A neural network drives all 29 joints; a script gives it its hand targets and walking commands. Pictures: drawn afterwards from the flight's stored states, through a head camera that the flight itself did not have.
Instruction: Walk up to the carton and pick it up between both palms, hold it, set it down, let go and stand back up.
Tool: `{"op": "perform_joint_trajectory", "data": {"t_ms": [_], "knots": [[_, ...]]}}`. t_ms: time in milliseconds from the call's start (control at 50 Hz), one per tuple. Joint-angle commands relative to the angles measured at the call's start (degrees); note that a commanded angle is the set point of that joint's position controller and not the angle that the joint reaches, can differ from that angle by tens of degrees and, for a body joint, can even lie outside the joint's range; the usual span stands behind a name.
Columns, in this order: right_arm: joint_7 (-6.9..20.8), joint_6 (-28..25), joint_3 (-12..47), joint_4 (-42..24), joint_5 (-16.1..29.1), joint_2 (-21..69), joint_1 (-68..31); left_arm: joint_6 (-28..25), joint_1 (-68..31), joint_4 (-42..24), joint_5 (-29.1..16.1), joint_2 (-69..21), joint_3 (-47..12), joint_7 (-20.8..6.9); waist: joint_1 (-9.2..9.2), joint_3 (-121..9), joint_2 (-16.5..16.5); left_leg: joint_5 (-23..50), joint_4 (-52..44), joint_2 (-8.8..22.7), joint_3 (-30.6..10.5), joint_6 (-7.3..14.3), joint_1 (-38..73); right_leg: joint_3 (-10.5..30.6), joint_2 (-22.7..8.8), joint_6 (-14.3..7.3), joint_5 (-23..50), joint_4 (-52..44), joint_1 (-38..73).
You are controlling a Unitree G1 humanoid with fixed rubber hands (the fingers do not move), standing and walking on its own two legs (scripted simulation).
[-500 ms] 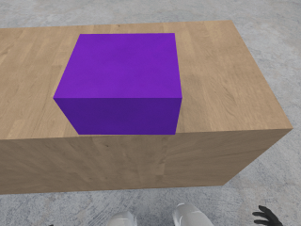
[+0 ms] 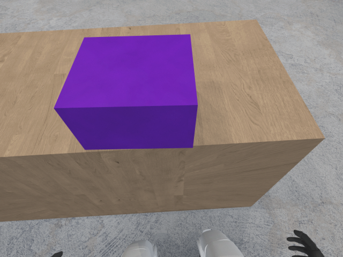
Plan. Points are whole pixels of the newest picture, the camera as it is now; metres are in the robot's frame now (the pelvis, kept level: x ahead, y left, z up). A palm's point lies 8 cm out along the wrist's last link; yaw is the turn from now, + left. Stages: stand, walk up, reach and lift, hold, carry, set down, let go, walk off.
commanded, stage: walk up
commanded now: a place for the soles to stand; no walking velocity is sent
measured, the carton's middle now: (137, 91) +0.51 +0.09 +0.06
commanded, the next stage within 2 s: none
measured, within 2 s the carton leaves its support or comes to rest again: neither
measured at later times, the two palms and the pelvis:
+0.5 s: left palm out of the picture +0.07 +0.32 -0.11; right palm out of the picture +0.07 -0.31 -0.11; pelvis -0.01 +0.00 +0.00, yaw +0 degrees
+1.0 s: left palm out of the picture +0.06 +0.31 -0.11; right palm out of the picture +0.07 -0.31 -0.11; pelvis -0.01 +0.00 +0.00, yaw -1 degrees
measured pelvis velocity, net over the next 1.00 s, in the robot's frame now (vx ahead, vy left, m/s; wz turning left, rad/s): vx -0.01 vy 0.00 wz -0.01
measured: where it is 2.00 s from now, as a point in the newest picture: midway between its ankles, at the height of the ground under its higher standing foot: outside the picture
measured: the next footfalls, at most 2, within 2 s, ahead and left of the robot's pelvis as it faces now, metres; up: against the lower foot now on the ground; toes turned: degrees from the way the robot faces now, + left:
left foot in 1.56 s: +0.03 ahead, +0.19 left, +0.00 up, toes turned +8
right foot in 1.86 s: +0.02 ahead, +0.07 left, +0.01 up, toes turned +7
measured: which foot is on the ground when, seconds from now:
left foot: down 0.00-1.00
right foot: down 0.00-1.00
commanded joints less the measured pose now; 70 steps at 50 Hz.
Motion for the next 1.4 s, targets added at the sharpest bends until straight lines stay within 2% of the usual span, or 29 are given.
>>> {"op": "perform_joint_trajectory", "data": {"t_ms": [0, 60, 120, 160, 180, 200, 240, 320, 380, 420, 460, 520, 580, 660, 720, 760, 800, 840, 880, 940, 1020, 1100, 1140, 1160, 1180, 1200, 1220, 1260, 1380], "knots": [[-0.71, -2.3, -3.33, -2.55, 0.38, -15.27, 2.81, -1.1, -4.39, -4.48, -0.71, 12.73, 2.58, 1.04, -2.77, -13.73, 0.11, 9.03, -18.62, 6.32, -11.82, 6.24, 13.31, 9.38, -4.19, -6.44, 16.44, -7.51, -8.44], [-0.75, -2.85, -3.72, -3.29, 0.24, -18.33, -1.16, -0.33, -1.46, -3.04, -0.82, 12.8, 2.97, 1.22, 0.12, -9.02, 6.82, 11.08, -26.64, 20.47, -22.7, 15.61, 5.26, -5.75, 0.58, -3.3, -5.35, 7.81, -6.15], [-0.59, -2.48, -3.06, -4.6, 0.13, -16.86, -4.97, -0.81, 3.89, -1.26, -0.77, 14.01, 3.69, 0.4, 2.48, -8.56, 8.06, 13.11, -21.35, 16.87, -15.05, 11.62, 0.18, -3.97, -1.38, -4.19, -4.99, -2.11, 0.85], [-0.45, -1.84, -2.56, -5.28, 0.69, -14.04, -5.19, -1.65, 5.3, -1.24, -0.65, 14.44, 4.23, 0.36, 2.34, -11.14, 1.82, 12.55, -11.22, 7.83, -6.83, 5.16, -1.77, 4.69, -3.7, -6.66, 12.3, -12.34, 6.02], [-0.39, -1.34, -2.34, -5.58, 1.01, -12.46, -4.88, -2.01, 4.47, -1.24, -0.24, 15.9, 4.28, 0.42, 1.23, -11.9, -3.31, 7.28, -3.7, 1.98, -2.91, 2.2, -2.63, 16.25, -8.53, -9.32, 14.52, -17.27, 5.55], [-0.46, -0.65, -2.03, -5.45, 1.07, -11.34, -4.65, -2.02, 3.86, -1.43, -0.39, 18.18, 4.65, 0.62, 1.09, -12.05, -7.21, -2.52, -0.45, -2.04, -3.89, 1.04, -4.44, 27.48, -12.77, -13.19, 11.47, -21.61, 5.5], [-0.55, -0.34, -2.17, -4.64, 0.6, -13.01, -2.72, -1.71, 1.34, -1.81, -0.24, 19.59, 4.48, 0.99, 0.88, -9.91, -8.77, -11.0, 0.06, -2.35, -7.07, 1.51, -5.65, 33.49, -15.4, -16.27, 5.3, -24.25, 3.75], [-0.25, -1.65, -2.78, -2.47, 0.4, -12.95, 1.93, -1.19, -2.6, -2.4, -0.32, 14.66, 3.17, 1.07, -1.69, -11.71, -4.37, 3.2, -13.94, 0.54, -7.51, 3.12, 7.47, 19.59, -8.92, -9.74, 11.4, -17.29, -4.02], [-0.61, -2.67, -3.74, -1.96, 0.4, -17.21, 3.33, -0.66, -4.23, -2.84, -1.0, 11.68, 2.67, 0.92, -2.24, -11.61, 4.61, 4.94, -26.89, 14.93, -20.69, 11.51, 10.43, -2.42, 1.02, -3.38, 8.05, 2.7, -8.36], [-0.79, -2.88, -3.54, -2.81, 0.24, -17.82, -0.95, -0.49, -0.87, -2.14, -1.0, 13.01, 3.0, 1.11, 0.0, -9.38, 7.04, 14.48, -25.86, 20.91, -22.63, 16.1, 6.77, -6.14, -0.25, -2.65, -9.37, 7.87, -7.44], [-0.73, -2.73, -3.08, -3.91, 0.15, -17.16, -3.52, -0.78, 1.65, -1.18, -0.96, 13.63, 3.49, 0.52, 1.66, -8.81, 8.47, 17.35, -22.99, 18.83, -17.43, 13.63, 2.71, -5.54, -1.71, -3.02, -9.43, 1.9, -2.48], [-0.56, -1.8, -2.47, -5.02, 1.15, -13.39, -4.66, -2.06, 4.72, -0.43, -0.7, 14.62, 4.04, 0.44, 1.91, -12.8, -0.15, 16.19, -8.02, 5.88, -5.02, 3.96, -0.07, 7.13, -5.47, -7.12, 17.64, -13.78, 5.73], [-0.59, -0.53, -2.03, -4.13, 1.03, -12.29, -2.18, -1.89, 1.56, -1.35, -0.46, 19.24, 4.34, 0.85, 0.37, -11.99, -8.02, -6.21, -1.73, -2.7, -5.28, 1.2, -3.74, 29.94, -15.09, -15.68, 12.98, -21.64, 4.82], [-0.28, -1.65, -2.69, -2.12, 0.37, -13.16, 1.46, -0.96, -3.17, -1.85, -0.21, 15.03, 3.09, 0.89, -1.49, -10.66, -5.48, 1.25, -14.04, 0.52, -7.1, 3.19, 7.24, 19.31, -9.45, -10.17, 7.85, -18.6, -5.58], [-0.5, -2.53, -3.69, -1.5, 0.36, -17.41, 2.3, -0.55, -3.71, -2.31, -0.82, 11.72, 2.66, 0.85, -1.85, -10.44, 6.52, -0.1, -28.79, 15.48, -21.18, 11.58, 8.85, -3.5, 1.15, -3.36, 5.46, 2.78, -8.59], [-0.63, -2.66, -3.65, -2.96, -0.01, -18.47, -2.19, -0.23, -0.65, -1.6, -0.63, 13.71, 3.37, 0.81, 0.04, -8.3, 7.18, 3.75, -28.74, 21.2, -23.93, 15.41, 3.94, -6.46, -0.75, -2.84, -11.05, 8.32, -7.11], [-0.66, -2.42, -3.21, -4.13, -0.15, -17.72, -5.08, -0.5, 3.02, -0.48, -0.68, 13.9, 3.91, 0.18, 2.16, -8.31, 7.74, 5.77, -25.15, 18.86, -17.49, 13.09, -0.55, -6.66, -1.54, -3.23, -8.97, 1.42, -0.98], [-0.38, -1.93, -2.63, -4.37, 0.29, -14.62, -5.35, -1.37, 5.66, 0.28, -0.67, 13.78, 4.17, 0.02, 3.21, -10.35, 3.97, 11.39, -16.04, 11.25, -9.73, 6.67, -2.86, -0.83, -2.31, -5.17, 6.03, -10.11, 6.18], [-0.37, -1.01, -1.9, -4.78, 1.15, -11.74, -4.15, -2.19, 4.36, 0.05, -0.17, 16.62, 4.56, 0.31, 1.12, -13.36, -5.25, 5.03, -1.68, 0.42, -2.85, 1.01, -3.41, 21.06, -11.48, -10.48, 13.97, -20.11, 6.78], [-0.46, -0.34, -2.2, -3.47, 0.64, -13.0, -1.89, -1.7, 0.56, -0.96, -0.01, 19.55, 4.58, 1.01, 0.84, -10.13, -8.85, -9.92, -0.27, -1.79, -6.53, 1.49, -5.13, 31.32, -15.76, -15.47, 4.41, -24.52, 2.93], [-0.28, -1.83, -2.63, -1.34, 0.36, -13.01, 2.91, -1.16, -2.81, -1.59, -0.34, 14.01, 2.87, 0.76, -1.72, -13.06, -4.11, 4.72, -14.73, 1.57, -7.39, 3.36, 8.5, 16.36, -8.97, -8.9, 13.13, -16.38, -4.22], [-0.63, -2.44, -3.37, -2.29, 0.29, -17.88, -0.96, -0.46, -1.29, -1.68, -0.88, 12.28, 2.91, 0.94, 0.04, -10.75, 7.2, 5.87, -26.99, 18.39, -21.43, 13.89, 5.99, -6.05, 0.15, -3.07, -2.45, 5.06, -5.86], [-0.59, -2.44, -3.21, -3.41, 0.18, -17.86, -3.91, -0.46, 1.34, -0.61, -0.77, 13.58, 3.41, 0.52, 1.6, -9.58, 8.23, 10.08, -24.79, 19.12, -18.89, 14.03, 1.93, -6.3, -1.29, -3.07, -8.38, 3.62, -2.41], [0.77, 0.45, -3.9, -7.96, -2.96, -19.06, -7.29, -1.99, 11.33, 2.28, -1.67, 15.44, 3.52, 3.23, 3.98, -7.75, 16.46, 14.73, -17.06, 12.34, -10.55, 12.25, -4.21, -9.51, -1.29, -4.99, -6.46, -6.24, 2.22], [1.31, 1.72, -3.62, -9.04, -2.74, -16.1, -8.91, -3.01, 18.4, 4.14, -1.19, 18.37, 4.74, 4.16, 7.22, -8.89, 6.04, 15.8, -1.5, 5.84, -4.97, 6.94, -12.17, 0.85, -5.35, -5.89, 3.85, -16.85, 11.82], [1.25, 2.04, -2.7, -11.57, -2.29, -12.17, -9.01, -3.3, 21.34, 4.1, -0.46, 25.19, 7.03, 4.61, 7.54, -10.78, -9.24, 3.19, 15.44, -2.07, -1.05, 0.72, -23.87, 28.23, -18.28, -11.63, 14.05, -23.91, 18.91], [0.63, 2.99, -2.82, -11.92, -2.79, -12.76, -7.61, -3.13, 18.76, 1.98, -0.76, 26.57, 7.54, 4.92, 5.48, -14.0, -4.9, -9.31, 19.45, -2.16, -10.74, 0.53, -23.94, 41.17, -24.44, -15.77, 18.58, -25.47, 17.28], [0.76, 3.47, -3.75, -9.86, -2.81, -15.28, -5.28, -3.25, 12.05, 0.46, -0.99, 25.17, 7.37, 6.19, 3.02, -11.76, -0.38, -8.14, 22.39, -0.22, -13.2, 0.98, -22.73, 38.01, -24.98, -17.17, 21.26, -23.49, 14.01], [1.24, 3.16, -4.97, -12.02, -2.35, -14.54, -4.17, -3.54, 13.35, -0.32, -0.29, 21.37, 6.83, 7.02, 2.54, -13.48, -7.15, -3.23, 26.11, 2.56, -11.75, 0.72, -20.72, 27.08, -20.7, -16.07, 27.98, -15.85, 9.91]]}}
